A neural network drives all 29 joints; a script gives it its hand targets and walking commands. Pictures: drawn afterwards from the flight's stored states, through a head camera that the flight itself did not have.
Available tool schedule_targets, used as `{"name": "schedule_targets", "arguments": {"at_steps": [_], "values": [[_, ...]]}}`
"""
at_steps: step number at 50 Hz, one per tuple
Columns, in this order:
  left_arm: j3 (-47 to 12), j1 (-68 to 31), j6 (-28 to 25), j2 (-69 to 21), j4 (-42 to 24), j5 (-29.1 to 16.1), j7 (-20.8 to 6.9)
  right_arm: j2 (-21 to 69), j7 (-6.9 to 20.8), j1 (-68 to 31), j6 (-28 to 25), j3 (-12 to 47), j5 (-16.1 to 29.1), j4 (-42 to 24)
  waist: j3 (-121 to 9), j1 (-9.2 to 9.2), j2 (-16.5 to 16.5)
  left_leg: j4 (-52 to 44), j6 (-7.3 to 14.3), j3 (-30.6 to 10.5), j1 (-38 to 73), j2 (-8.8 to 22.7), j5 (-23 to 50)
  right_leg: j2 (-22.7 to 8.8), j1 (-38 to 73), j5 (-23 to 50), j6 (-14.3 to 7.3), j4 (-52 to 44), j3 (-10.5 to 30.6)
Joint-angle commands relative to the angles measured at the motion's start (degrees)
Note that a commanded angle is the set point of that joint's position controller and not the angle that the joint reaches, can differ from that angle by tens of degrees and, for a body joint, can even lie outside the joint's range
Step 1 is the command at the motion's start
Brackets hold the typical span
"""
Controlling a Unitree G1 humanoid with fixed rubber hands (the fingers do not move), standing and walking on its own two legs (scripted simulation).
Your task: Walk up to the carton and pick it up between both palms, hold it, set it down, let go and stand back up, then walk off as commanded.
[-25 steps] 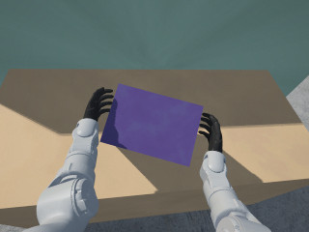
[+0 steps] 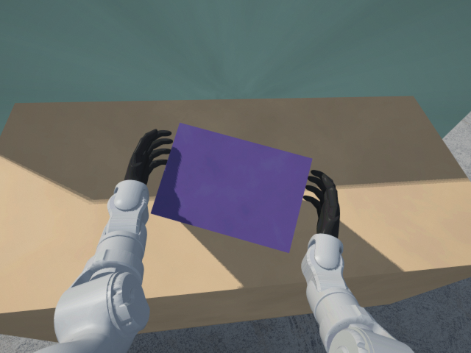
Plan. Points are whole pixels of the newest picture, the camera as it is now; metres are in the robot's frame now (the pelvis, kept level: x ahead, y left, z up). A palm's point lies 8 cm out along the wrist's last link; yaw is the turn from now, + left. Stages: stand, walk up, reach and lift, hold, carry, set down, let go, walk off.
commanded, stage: set down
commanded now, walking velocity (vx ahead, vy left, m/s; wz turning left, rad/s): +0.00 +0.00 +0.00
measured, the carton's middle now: (233, 190) +0.45 +0.00 -0.05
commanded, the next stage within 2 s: none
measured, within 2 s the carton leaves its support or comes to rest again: rests again in 1.60 s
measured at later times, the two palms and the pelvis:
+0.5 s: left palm (140, 178) +0.43 +0.18 +0.01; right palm (322, 220) +0.35 -0.15 +0.00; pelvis -0.01 +0.01 +0.00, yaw +0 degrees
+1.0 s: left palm (142, 179) +0.43 +0.18 +0.01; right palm (321, 224) +0.35 -0.15 -0.01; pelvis -0.01 +0.01 -0.01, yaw -1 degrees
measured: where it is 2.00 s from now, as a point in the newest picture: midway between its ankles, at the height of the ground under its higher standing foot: outside the picture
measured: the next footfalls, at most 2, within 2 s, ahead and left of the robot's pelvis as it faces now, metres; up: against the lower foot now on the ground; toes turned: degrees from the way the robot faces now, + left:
none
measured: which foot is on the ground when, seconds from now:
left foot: down 0.00-1.00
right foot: down 0.00-1.00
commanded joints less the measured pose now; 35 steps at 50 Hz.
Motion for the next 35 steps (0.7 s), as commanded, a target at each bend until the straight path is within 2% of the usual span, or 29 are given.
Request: {"name": "schedule_targets", "arguments": {"at_steps": [1, 3, 4, 5, 6, 7, 8, 9, 11, 12, 13, 14, 15, 16, 18, 22, 23, 24, 25, 26, 27, 28, 29, 30, 31, 32, 33, 34, 35], "values": [[-10.6, -17.1, -0.7, -26.6, 12.8, 5.2, -8.4, 28.5, 7.8, -20.6, 1.3, 14.1, -7.5, 5.4, -20.7, 6.51, 4.5, 5.5, -0.9, 3.6, 8.6, -1.2, 28.3, 1.3, 2.4, 28.1, -1.0, 4.4, -3.9], [-10.4, -20.0, -1.5, -25.7, 12.7, 4.6, -8.3, 28.2, 7.9, -20.4, 1.8, 12.4, -8.4, 6.4, -20.6, 5.78, 4.0, 5.2, -0.7, 3.4, 7.5, -1.0, 25.8, 1.2, 0.9, 26.3, -0.8, 4.5, -4.5], [-12.9, -20.8, -1.5, -27.5, 12.1, 3.7, -7.9, 27.9, 7.7, -21.3, 1.7, 11.0, -8.3, 6.8, -20.7, 4.11, 5.0, 4.7, -0.8, 2.6, 7.6, -0.2, 25.6, 1.7, -0.4, 22.7, -1.3, 3.7, -4.7], [-10.1, -19.2, -1.2, -25.8, 13.5, 4.6, -7.8, 28.1, 8.6, -20.9, 2.4, 11.6, -8.0, 5.8, -19.9, 6.83, 4.9, 4.3, -0.5, 3.4, 7.4, -0.7, 25.2, 1.6, 0.6, 21.0, -1.5, 3.7, -4.4], [-11.3, -19.4, -0.9, -27.2, 13.1, 4.9, -8.1, 28.3, 8.1, -19.9, 2.4, 10.1, -9.1, 6.6, -18.6, 4.70, 5.2, 4.9, -0.6, 3.3, 8.1, -0.4, 24.4, 1.9, -1.8, 20.5, -1.1, 3.9, -4.6], [-11.5, -19.9, -0.9, -26.8, 12.1, 4.5, -7.8, 28.4, 8.1, -19.9, 2.9, 9.7, -9.1, 7.1, -19.6, 4.21, 5.7, 4.2, -0.8, 3.6, 7.5, -0.5, 25.3, 2.0, -0.4, 18.9, -1.8, 3.0, -4.9], [-11.3, -22.4, -1.3, -26.9, 10.8, 4.8, -7.3, 28.3, 8.7, -21.3, 3.1, 8.5, -9.7, 9.5, -19.5, 4.79, 6.5, 4.6, -0.9, 3.0, 6.9, -0.4, 22.6, 2.0, -3.3, 13.9, -2.1, 3.2, -5.1], [-12.6, -21.8, -1.1, -27.6, 11.7, 4.1, -7.3, 27.2, 9.1, -21.6, 2.9, 7.9, -9.8, 6.3, -20.6, 3.65, 6.9, 3.8, -1.2, 3.0, 8.4, 0.1, 23.1, 2.5, -3.3, 13.8, -2.5, 2.6, -5.5], [-9.4, -23.6, -1.0, -25.3, 14.6, 4.9, -7.7, 27.0, 8.9, -22.3, 3.7, 5.5, -11.3, 7.5, -17.0, 4.64, 5.2, 4.5, -0.4, 3.9, 5.5, -0.5, 18.7, 1.5, -4.4, 10.2, -2.2, 3.0, -4.5], [-11.2, -24.4, -1.2, -25.3, 14.3, 4.2, -7.6, 26.4, 9.0, -24.8, 3.7, 5.2, -11.5, 4.3, -19.8, 4.01, 5.8, 3.9, -0.4, 4.2, 5.0, -0.5, 15.5, 1.8, -4.2, 8.8, -2.1, 2.7, -4.7], [-11.3, -24.1, -1.1, -26.9, 14.3, 4.6, -7.6, 26.8, 9.4, -22.6, 3.9, 4.5, -12.2, 6.3, -18.2, 2.10, 5.6, 3.3, -0.4, 3.7, 4.7, -0.5, 15.4, 2.1, -4.2, 9.2, -2.2, 3.1, -5.2], [-11.3, -23.2, -0.9, -27.0, 14.8, 4.6, -7.5, 26.9, 9.5, -21.6, 4.7, 4.4, -12.2, 7.3, -18.5, 3.75, 6.5, 2.8, -0.4, 3.4, 4.9, -0.4, 16.7, 1.7, -3.2, 9.6, -2.2, 3.1, -5.0], [-10.9, -23.4, -1.1, -26.7, 14.3, 4.7, -7.6, 26.5, 9.6, -22.9, 4.1, 4.3, -12.2, 6.5, -19.9, 3.13, 5.6, 4.6, -0.5, 3.7, 6.4, -0.1, 18.6, 1.9, -5.1, 11.1, -2.1, 3.5, -5.2], [-11.7, -26.0, -1.8, -25.7, 14.0, 3.7, -6.9, 25.5, 9.8, -24.0, 4.4, 2.3, -12.4, 6.5, -21.2, 2.37, 6.3, 4.2, -0.6, 3.2, 3.8, -0.1, 14.6, 2.0, -5.0, 7.9, -2.6, 3.7, -5.0], [-9.9, -26.2, -1.7, -25.8, 14.0, 4.9, -6.7, 27.0, 10.1, -23.3, 4.9, 2.8, -12.7, 8.7, -21.3, 4.00, 5.5, 5.3, 0.0, 3.7, 3.5, -0.3, 14.6, 1.6, -5.0, 7.6, -2.4, 4.0, -4.2], [-9.3, -23.5, -2.7, -26.1, 14.0, 5.8, -6.2, 27.7, 10.8, -21.9, 4.7, 4.5, -11.9, 9.2, -22.2, 4.41, 7.2, 6.4, -0.8, 3.1, 5.8, -0.2, 22.8, 2.1, -5.5, 13.1, -2.4, 5.3, -5.2], [-10.4, -23.4, -2.5, -27.7, 14.8, 4.9, -6.0, 28.9, 10.9, -21.9, 3.9, 4.8, -11.8, 7.4, -23.9, 3.77, 7.3, 7.5, -1.1, 3.4, 5.5, -0.6, 22.7, 2.4, -5.8, 14.3, -2.6, 5.4, -5.2], [-10.7, -22.2, -2.5, -29.1, 15.0, 5.3, -6.1, 29.6, 11.1, -21.6, 3.3, 4.9, -12.6, 8.9, -24.1, 3.75, 7.2, 8.3, -1.8, 2.8, 6.1, 0.0, 28.1, 2.6, -5.6, 17.2, -2.8, 6.0, -5.5], [-11.3, -20.4, -2.4, -29.1, 15.6, 5.4, -6.4, 28.8, 10.7, -20.6, 3.5, 4.4, -12.5, 11.6, -22.5, 2.36, 8.2, 7.7, -2.0, 2.3, 6.5, 0.5, 30.8, 2.5, -4.1, 19.1, -2.7, 5.9, -5.7], [-11.6, -21.7, -3.5, -28.5, 14.9, 4.4, -6.2, 28.3, 10.7, -22.5, 2.3, 4.4, -12.6, 10.2, -26.7, 2.67, 7.2, 9.2, -2.3, 2.1, 7.5, 0.4, 35.0, 3.0, -5.2, 20.7, -2.6, 6.5, -5.6], [-11.4, -20.5, -3.6, -29.6, 15.0, 5.5, -6.2, 29.8, 10.6, -20.4, 2.2, 5.2, -11.4, 12.3, -26.1, 3.08, 9.2, 9.9, -2.6, 2.3, 7.6, 0.4, 35.7, 2.5, -5.7, 20.8, -2.8, 6.3, -5.3], [-10.1, -18.1, -3.3, -28.7, 16.8, 5.6, -6.0, 28.9, 10.8, -21.0, 1.9, 6.3, -10.8, 10.3, -25.2, 5.13, 8.2, 9.9, -2.3, 1.9, 8.6, 0.6, 36.3, 2.9, -7.5, 20.1, -2.5, 6.2, -5.6], [-11.5, -19.2, -3.9, -29.2, 14.3, 5.4, -5.7, 29.7, 10.9, -19.3, 1.4, 6.6, -10.9, 11.9, -26.1, 4.28, 9.3, 10.9, -2.5, 2.6, 8.5, 0.7, 38.1, 2.8, -7.8, 21.2, -2.5, 6.4, -5.7], [-12.2, -17.9, -4.8, -29.9, 14.6, 4.6, -5.4, 29.9, 10.8, -20.1, 0.4, 8.6, -10.7, 10.5, -28.0, 4.84, 9.3, 11.8, -2.9, 2.6, 8.5, 0.8, 42.4, 3.2, -8.1, 26.3, -2.5, 7.7, -5.7], [-10.8, -18.1, -4.4, -29.0, 15.5, 6.1, -5.6, 30.0, 11.1, -19.2, 0.6, 8.4, -10.2, 13.9, -25.6, 5.22, 10.1, 12.1, -2.4, 2.5, 8.7, 0.9, 43.6, 3.0, -9.6, 25.4, -2.5, 7.4, -5.4], [-10.9, -18.3, -4.7, -27.4, 15.2, 6.2, -5.8, 30.3, 10.7, -19.8, 0.5, 7.2, -10.2, 13.7, -26.6, 4.47, 10.6, 12.5, -2.5, 2.5, 8.5, 0.5, 41.7, 2.7, -9.1, 23.5, -2.4, 7.8, -5.3], [-11.4, -17.5, -4.9, -28.3, 15.5, 6.3, -5.9, 29.9, 10.5, -16.9, 0.2, 6.8, -10.3, 15.3, -25.5, 2.92, 10.6, 11.8, -3.1, 1.9, 9.1, 1.2, 44.6, 2.8, -8.5, 22.4, -2.6, 6.5, -5.9], [-10.3, -14.8, -4.7, -28.4, 16.4, 6.4, -6.2, 30.8, 10.5, -16.7, 0.6, 8.4, -10.1, 16.6, -22.6, 5.54, 10.6, 12.3, -2.6, 2.9, 7.9, 0.6, 42.5, 2.9, -8.5, 24.4, -2.5, 7.3, -5.5], [-10.0, -15.6, -4.4, -28.3, 16.7, 6.5, -6.4, 29.1, 10.2, -18.4, 0.5, 7.6, -9.5, 15.3, -22.6, 4.95, 9.9, 12.5, -2.0, 2.5, 6.5, 1.0, 40.4, 3.1, -8.7, 22.8, -2.7, 7.5, -5.1]]}}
